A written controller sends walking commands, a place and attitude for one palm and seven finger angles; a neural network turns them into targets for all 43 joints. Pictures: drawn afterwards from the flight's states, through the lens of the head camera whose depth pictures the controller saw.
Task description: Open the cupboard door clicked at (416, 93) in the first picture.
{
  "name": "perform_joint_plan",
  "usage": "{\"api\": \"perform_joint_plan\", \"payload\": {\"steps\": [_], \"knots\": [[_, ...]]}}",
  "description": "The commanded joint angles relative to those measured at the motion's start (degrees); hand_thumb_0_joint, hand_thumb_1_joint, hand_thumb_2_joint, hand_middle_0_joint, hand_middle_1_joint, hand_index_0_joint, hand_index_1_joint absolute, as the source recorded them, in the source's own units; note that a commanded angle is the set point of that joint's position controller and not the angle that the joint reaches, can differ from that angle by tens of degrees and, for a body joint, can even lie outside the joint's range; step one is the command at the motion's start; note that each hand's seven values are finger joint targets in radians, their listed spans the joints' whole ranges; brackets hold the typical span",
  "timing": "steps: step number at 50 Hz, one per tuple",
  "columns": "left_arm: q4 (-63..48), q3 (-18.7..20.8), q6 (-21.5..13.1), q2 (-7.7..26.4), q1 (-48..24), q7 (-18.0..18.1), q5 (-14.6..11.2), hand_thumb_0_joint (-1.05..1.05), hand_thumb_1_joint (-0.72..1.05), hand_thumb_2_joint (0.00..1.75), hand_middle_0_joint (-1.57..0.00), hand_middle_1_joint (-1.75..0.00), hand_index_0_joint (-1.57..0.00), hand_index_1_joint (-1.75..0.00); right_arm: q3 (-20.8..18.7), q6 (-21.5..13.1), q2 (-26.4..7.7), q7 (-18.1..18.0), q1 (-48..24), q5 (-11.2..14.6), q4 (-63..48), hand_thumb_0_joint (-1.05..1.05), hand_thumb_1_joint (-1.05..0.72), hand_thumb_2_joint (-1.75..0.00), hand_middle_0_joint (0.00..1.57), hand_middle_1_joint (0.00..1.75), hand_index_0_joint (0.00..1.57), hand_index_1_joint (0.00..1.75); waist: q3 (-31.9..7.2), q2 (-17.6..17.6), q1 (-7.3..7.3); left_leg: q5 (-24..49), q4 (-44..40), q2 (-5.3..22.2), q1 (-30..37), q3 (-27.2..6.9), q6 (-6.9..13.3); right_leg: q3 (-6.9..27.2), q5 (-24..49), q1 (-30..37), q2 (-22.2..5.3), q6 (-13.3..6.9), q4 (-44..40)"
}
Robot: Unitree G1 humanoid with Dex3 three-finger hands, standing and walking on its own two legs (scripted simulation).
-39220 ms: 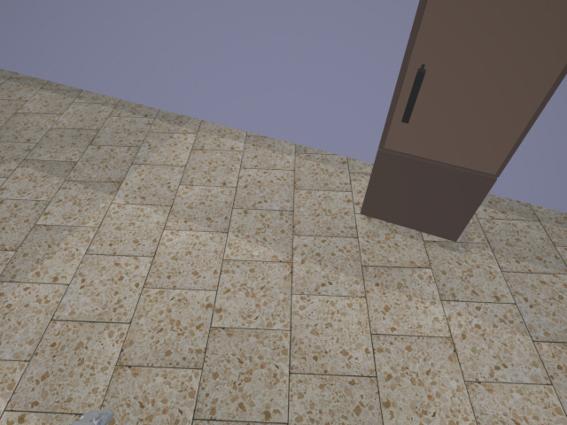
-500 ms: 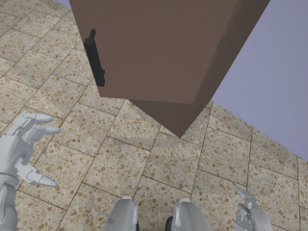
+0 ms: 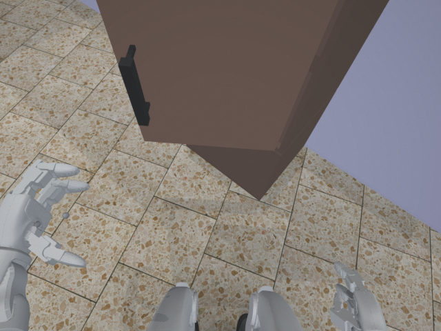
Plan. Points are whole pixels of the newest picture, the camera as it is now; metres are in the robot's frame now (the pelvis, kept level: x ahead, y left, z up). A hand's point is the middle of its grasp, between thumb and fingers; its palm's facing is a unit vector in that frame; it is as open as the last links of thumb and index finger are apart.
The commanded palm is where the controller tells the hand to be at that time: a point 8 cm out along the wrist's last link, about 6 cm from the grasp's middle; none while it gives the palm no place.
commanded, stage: move the hooked fingers beside the handle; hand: left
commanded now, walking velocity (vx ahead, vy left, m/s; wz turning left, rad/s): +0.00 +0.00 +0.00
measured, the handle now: (138, 88) +0.59 +0.22 +0.02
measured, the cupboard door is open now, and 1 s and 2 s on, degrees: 36 36 36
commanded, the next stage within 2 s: none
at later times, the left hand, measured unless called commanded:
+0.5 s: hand (78, 171) +0.37 +0.28 +0.03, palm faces +0.00 -1.00 -0.04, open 14.0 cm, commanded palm +0.35 +0.32 +0.03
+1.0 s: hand (93, 136) +0.44 +0.27 +0.03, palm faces +0.00 -1.00 -0.02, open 14.0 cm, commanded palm +0.43 +0.32 +0.03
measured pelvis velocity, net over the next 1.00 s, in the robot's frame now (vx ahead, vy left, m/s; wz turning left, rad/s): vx -0.01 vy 0.01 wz -0.04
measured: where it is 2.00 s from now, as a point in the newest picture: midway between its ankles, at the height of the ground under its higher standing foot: outside the picture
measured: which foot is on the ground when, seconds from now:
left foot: down 0.00-1.00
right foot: down 0.00-1.00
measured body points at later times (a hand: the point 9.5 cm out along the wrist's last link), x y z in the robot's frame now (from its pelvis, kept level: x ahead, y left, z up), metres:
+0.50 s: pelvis -0.01 +0.00 -0.01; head +0.12 +0.02 +0.42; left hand +0.36 +0.33 +0.03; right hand +0.12 -0.27 -0.10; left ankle +0.02 +0.09 -0.63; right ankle +0.03 -0.11 -0.63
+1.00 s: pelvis -0.01 +0.01 -0.01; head +0.14 +0.04 +0.41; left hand +0.44 +0.33 +0.03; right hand +0.07 -0.27 -0.12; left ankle +0.02 +0.09 -0.63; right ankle +0.03 -0.11 -0.63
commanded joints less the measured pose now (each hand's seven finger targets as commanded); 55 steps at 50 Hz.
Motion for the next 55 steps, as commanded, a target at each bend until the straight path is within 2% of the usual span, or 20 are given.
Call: {"api": "perform_joint_plan", "payload": {"steps": [1,3,5,8,11,14,17,22,25,28,30,31,35,36,39,43,44,48,52,55], "knots": [[-8.28,6.13,-3.57,15.04,-12.36,-0.10,-1.40,0.00,-0.50,0.30,-0.30,-1.20,-0.30,-1.20,-4.16,-2.66,-9.71,-0.99,2.32,0.49,-5.73,0.00,-0.90,-0.90,0.20,0.30,0.20,0.30,-18.90,5.13,-0.36,19.09,-9.98,-0.80,11.84,-4.21,-1.88,4.81,10.55,11.38,2.03,-0.04,-7.41],[-6.51,7.04,-3.23,16.40,-13.69,-0.39,-1.07,0.00,-0.50,0.30,-0.30,-1.20,-0.30,-1.20,-4.08,-2.42,-9.87,-1.11,2.31,0.58,-5.57,0.00,-0.90,-0.90,0.20,0.30,0.20,0.30,-19.20,4.30,-0.33,18.62,-9.72,-0.82,10.92,-3.88,-1.54,5.15,10.67,12.24,1.93,0.00,-7.60],[-4.83,6.50,-2.93,16.97,-17.69,-1.09,-0.70,0.00,-0.50,0.30,-0.30,-1.20,-0.30,-1.20,-3.80,-2.09,-9.88,-1.26,2.30,0.64,-5.18,0.00,-0.90,-0.90,0.20,0.30,0.20,0.30,-19.22,5.43,-0.75,18.18,-9.46,-0.66,10.87,-3.71,-1.45,5.54,10.41,11.64,2.03,-0.08,-7.62],[-3.99,6.15,-2.73,17.18,-18.66,-1.38,-0.29,0.00,-0.50,0.30,-0.30,-1.20,-0.30,-1.20,-3.89,-1.95,-9.91,-1.18,2.50,0.75,-5.29,0.00,-0.90,-0.90,0.20,0.30,0.20,0.30,-21.16,7.00,-0.13,19.69,-10.09,-0.60,12.61,-3.99,-1.63,5.32,11.21,11.94,1.84,-0.15,-7.45],[-1.76,6.03,-2.26,17.39,-21.92,-1.35,-0.19,0.00,-0.50,0.30,-0.30,-1.20,-0.30,-1.20,-3.91,-1.52,-10.09,-1.09,3.08,0.74,-4.70,0.00,-0.90,-0.90,0.20,0.30,0.20,0.30,-21.67,5.70,-0.89,19.80,-9.60,-0.50,12.24,-3.89,-1.42,5.52,11.78,11.66,1.90,0.13,-7.55],[2.61,9.12,-2.10,20.85,-23.91,-1.02,-0.04,0.00,-0.50,0.30,-0.30,-1.20,-0.30,-1.20,-3.73,-0.84,-10.38,-1.13,3.59,0.70,-4.26,0.00,-0.90,-0.90,0.20,0.30,0.20,0.30,-20.81,3.52,-0.71,18.38,-8.91,-0.52,8.79,-3.43,-1.04,6.22,11.13,13.20,2.02,0.01,-7.57],[4.71,8.61,-2.32,21.04,-27.06,-1.16,1.09,0.00,-0.50,0.30,-0.30,-1.20,-0.30,-1.20,-3.68,-0.11,-10.29,-0.80,3.90,0.60,-3.99,0.00,-0.90,-0.90,0.20,0.30,0.20,0.30,-21.59,5.78,-0.92,19.09,-9.02,-0.42,9.41,-3.08,-1.11,6.43,12.10,12.70,1.83,0.14,-7.33],[8.46,8.61,-3.27,22.34,-32.51,-1.45,1.96,0.00,-0.50,0.30,-0.30,-1.20,-0.30,-1.20,-3.85,0.77,-10.91,-0.62,5.58,0.48,-2.89,0.00,-0.90,-0.90,0.20,0.30,0.20,0.30,-22.68,5.16,-1.73,19.38,-8.97,-0.13,10.34,-3.56,-1.06,6.03,11.91,11.16,2.09,0.12,-7.10],[9.44,7.78,-3.79,22.17,-35.62,-1.63,2.47,0.00,-0.50,0.30,-0.30,-1.20,-0.30,-1.20,-3.97,1.33,-11.12,-0.49,6.33,0.37,-2.33,0.00,-0.90,-0.90,0.20,0.30,0.20,0.30,-24.08,7.23,-1.90,20.74,-9.30,0.05,13.07,-4.04,-1.38,5.56,12.03,9.32,2.27,-0.05,-6.86],[11.29,7.94,-3.91,22.62,-37.60,-0.81,3.32,0.00,-0.50,0.30,-0.30,-1.20,-0.30,-1.20,-4.15,2.09,-11.29,-0.31,7.17,0.18,-1.82,0.00,-0.90,-0.90,0.20,0.30,0.20,0.30,-24.58,6.21,-2.26,21.56,-9.40,0.09,13.58,-4.47,-1.42,5.20,12.41,8.95,2.18,0.11,-6.76],[12.20,9.54,-4.26,25.01,-38.81,-0.47,3.81,0.00,-0.50,0.30,-0.30,-1.20,-0.30,-1.20,-4.04,2.72,-11.61,-0.22,7.72,0.06,-1.57,0.00,-0.90,-0.90,0.20,0.30,0.20,0.30,-25.54,6.47,-1.81,23.27,-9.29,0.19,14.04,-4.67,-1.62,5.09,13.32,9.05,2.38,-0.05,-6.23],[12.57,7.69,-4.19,22.86,-39.89,-0.40,4.02,0.00,-0.50,0.30,-0.30,-1.20,-0.30,-1.20,-4.04,2.96,-11.23,-0.09,7.75,0.08,-1.64,0.00,-0.90,-0.90,0.20,0.30,0.20,0.30,-25.19,7.62,-2.47,23.03,-9.21,0.11,14.21,-4.49,-1.53,5.13,13.22,8.27,2.27,0.10,-6.39],[16.77,9.46,-4.64,25.58,-43.61,0.36,5.18,0.00,-0.50,0.30,-0.30,-1.20,-0.30,-1.20,-3.88,4.15,-11.68,0.02,8.73,-0.26,-0.87,0.00,-0.90,-0.90,0.20,0.30,0.20,0.30,-24.83,5.86,-2.82,21.93,-8.77,0.29,12.75,-4.57,-1.40,5.02,12.55,7.75,2.49,0.12,-6.11],[17.91,8.37,-4.76,25.05,-46.04,0.33,5.52,0.00,-0.50,0.30,-0.30,-1.20,-0.30,-1.20,-3.77,4.42,-11.63,0.00,8.78,-0.18,-0.58,0.00,-0.90,-0.90,0.20,0.30,0.20,0.30,-23.87,6.48,-3.61,21.08,-8.52,0.23,12.18,-4.59,-1.30,5.15,12.16,6.92,2.46,0.17,-6.11],[18.32,7.92,-5.80,25.88,-49.87,0.20,6.22,0.00,-0.50,0.30,-0.30,-1.20,-0.30,-1.20,-3.75,5.16,-11.85,0.05,9.45,-0.41,-0.60,0.00,-0.90,-0.90,0.20,0.30,0.20,0.30,-25.27,8.82,-3.78,23.74,-8.33,0.43,14.95,-5.41,-1.78,4.58,12.46,4.93,2.67,-0.25,-5.23],[23.68,8.54,-5.48,27.20,-52.30,0.43,7.31,0.00,-0.50,0.30,-0.30,-1.20,-0.30,-1.20,-3.73,6.55,-12.25,0.29,10.36,-0.60,0.38,0.00,-0.90,-0.90,0.20,0.30,0.20,0.30,-24.80,7.68,-4.38,22.71,-7.81,0.59,14.27,-5.70,-1.66,4.53,11.71,3.63,2.68,0.08,-5.47],[23.68,9.27,-5.84,28.62,-53.63,0.33,7.24,0.00,-0.50,0.30,-0.30,-1.20,-0.30,-1.20,-3.60,6.84,-12.43,0.20,10.62,-0.66,0.18,0.00,-0.90,-0.90,0.20,0.30,0.20,0.30,-25.56,7.91,-4.22,23.93,-7.61,0.59,14.59,-5.99,-1.84,4.28,12.21,3.74,2.87,-0.21,-4.82],[23.90,9.17,-5.84,28.99,-55.17,0.82,8.17,0.00,-0.50,0.30,-0.30,-1.20,-0.30,-1.20,-3.77,8.07,-12.45,0.57,11.52,-0.91,0.47,0.00,-0.90,-0.90,0.20,0.30,0.20,0.30,-28.98,8.95,-4.39,28.16,-6.95,0.77,17.00,-6.30,-2.02,4.30,14.48,3.63,2.67,0.20,-4.71],[28.14,8.44,-5.28,29.80,-59.14,1.15,9.51,0.00,-0.50,0.30,-0.30,-1.20,-0.30,-1.20,-3.30,9.37,-12.60,0.69,11.84,-0.93,0.86,0.00,-0.90,-0.90,0.20,0.30,0.20,0.30,-25.38,8.90,-5.84,24.48,-6.70,0.90,14.45,-6.45,-1.84,4.11,12.04,1.15,2.87,0.23,-4.73],[27.49,8.78,-5.87,31.52,-63.17,1.73,10.11,0.00,-0.50,0.30,-0.30,-1.20,-0.30,-1.20,-3.22,9.86,-12.89,0.62,12.67,-1.24,1.10,0.00,-0.90,-0.90,0.20,0.30,0.20,0.30,-28.35,10.78,-6.25,26.33,-6.29,0.98,16.64,-7.11,-2.10,3.95,12.53,0.27,2.99,0.07,-4.25]]}}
